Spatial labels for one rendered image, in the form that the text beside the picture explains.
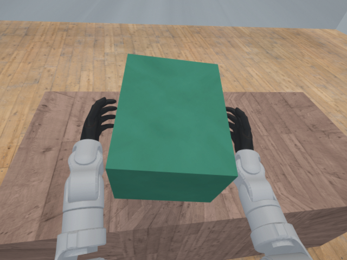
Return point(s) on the left robot hand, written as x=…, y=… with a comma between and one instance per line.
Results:
x=92, y=127

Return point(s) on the right robot hand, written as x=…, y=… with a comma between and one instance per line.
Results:
x=241, y=135

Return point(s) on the left robot forearm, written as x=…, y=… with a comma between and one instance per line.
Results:
x=83, y=202

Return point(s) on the right robot forearm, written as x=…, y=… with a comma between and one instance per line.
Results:
x=271, y=234

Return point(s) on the carton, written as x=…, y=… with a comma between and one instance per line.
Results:
x=171, y=138

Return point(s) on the pedestal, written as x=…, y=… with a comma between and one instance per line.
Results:
x=303, y=152

